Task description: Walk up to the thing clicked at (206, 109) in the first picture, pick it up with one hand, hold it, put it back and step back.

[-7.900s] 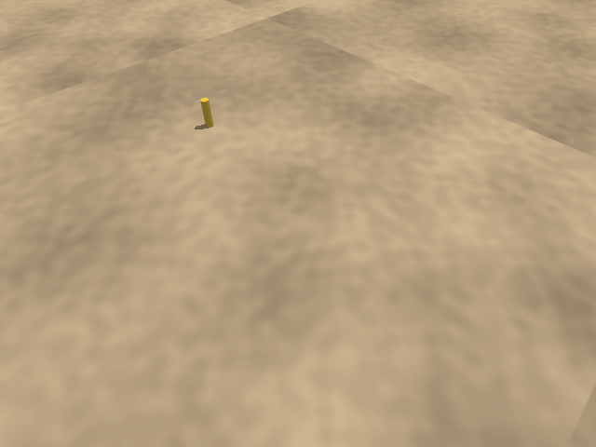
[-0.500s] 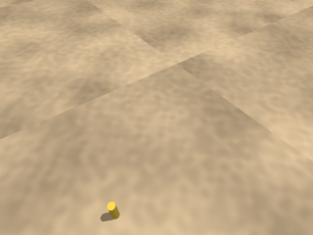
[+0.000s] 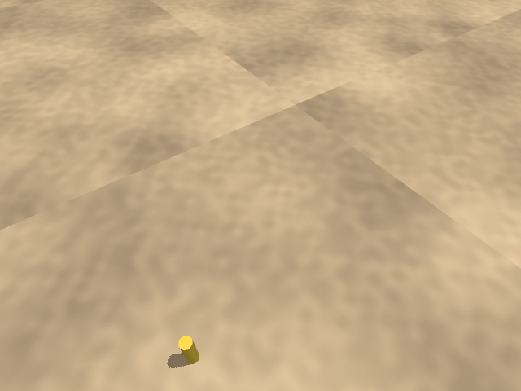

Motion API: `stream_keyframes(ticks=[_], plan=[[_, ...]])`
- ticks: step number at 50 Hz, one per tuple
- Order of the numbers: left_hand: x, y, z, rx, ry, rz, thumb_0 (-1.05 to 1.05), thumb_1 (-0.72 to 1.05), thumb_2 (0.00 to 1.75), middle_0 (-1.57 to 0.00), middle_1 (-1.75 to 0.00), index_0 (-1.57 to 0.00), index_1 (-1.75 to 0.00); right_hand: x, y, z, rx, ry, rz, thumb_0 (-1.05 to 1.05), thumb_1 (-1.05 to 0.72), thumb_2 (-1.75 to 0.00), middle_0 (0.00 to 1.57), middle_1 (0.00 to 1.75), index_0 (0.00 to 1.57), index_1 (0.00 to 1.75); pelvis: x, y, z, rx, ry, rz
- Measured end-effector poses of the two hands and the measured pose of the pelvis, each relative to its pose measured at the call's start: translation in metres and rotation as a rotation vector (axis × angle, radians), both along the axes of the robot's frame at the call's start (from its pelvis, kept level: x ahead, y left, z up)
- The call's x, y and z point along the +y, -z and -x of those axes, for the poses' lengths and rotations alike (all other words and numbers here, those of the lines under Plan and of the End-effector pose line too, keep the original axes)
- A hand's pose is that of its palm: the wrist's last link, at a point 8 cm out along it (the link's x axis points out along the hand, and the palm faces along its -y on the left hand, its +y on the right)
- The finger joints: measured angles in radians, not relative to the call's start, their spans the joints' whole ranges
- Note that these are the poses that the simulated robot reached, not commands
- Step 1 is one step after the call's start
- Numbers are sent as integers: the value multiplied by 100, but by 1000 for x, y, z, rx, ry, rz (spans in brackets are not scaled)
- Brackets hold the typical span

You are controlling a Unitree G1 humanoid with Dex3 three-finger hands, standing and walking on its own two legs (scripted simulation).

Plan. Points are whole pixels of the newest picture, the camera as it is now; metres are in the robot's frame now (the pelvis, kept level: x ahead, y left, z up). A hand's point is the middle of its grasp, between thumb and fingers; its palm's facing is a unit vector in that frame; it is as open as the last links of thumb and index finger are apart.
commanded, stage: stand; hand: left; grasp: from the side
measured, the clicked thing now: (189, 350) +0.38 +0.24 -0.70
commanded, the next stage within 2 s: go down in 0.34 s
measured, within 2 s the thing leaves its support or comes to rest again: neither
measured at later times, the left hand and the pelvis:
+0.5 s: hand out of the picture +0.08 +0.25 -0.16, palm faces +0.01 -0.94 -0.34, open 7.5 cm; pelvis +0.00 +0.00 +0.00, yaw +0 degrees
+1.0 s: hand out of the picture +0.13 +0.29 -0.21, palm faces +0.09 -0.94 -0.32, open 16.6 cm; pelvis -0.02 +0.00 -0.09, yaw -1 degrees
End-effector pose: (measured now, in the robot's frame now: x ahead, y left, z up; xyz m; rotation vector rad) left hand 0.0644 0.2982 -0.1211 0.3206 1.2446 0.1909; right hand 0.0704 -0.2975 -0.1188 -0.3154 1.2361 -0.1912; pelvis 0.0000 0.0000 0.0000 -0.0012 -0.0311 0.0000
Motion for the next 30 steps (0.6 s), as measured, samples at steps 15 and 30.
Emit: stream_keyframes(ticks=[15, 30], plan=[[1, 0, -1, 7, -3, -1, 1, 90, 90, -20, -30, -20, -30, 2, 0, -5, 2, -6, -2, 1, -90, -90, 20, 30, 20, 30, 1, 0, -4, 6, -3, -1], [-2, 9, -54, -119, -47, 21, 1, 71, 71, -14, -18, -14, -17, 21, 4, -17, -129, -5, -22, 1, -96, -92, 20, 30, 20, 30, -2, 11, 6, 100, -12, 4]])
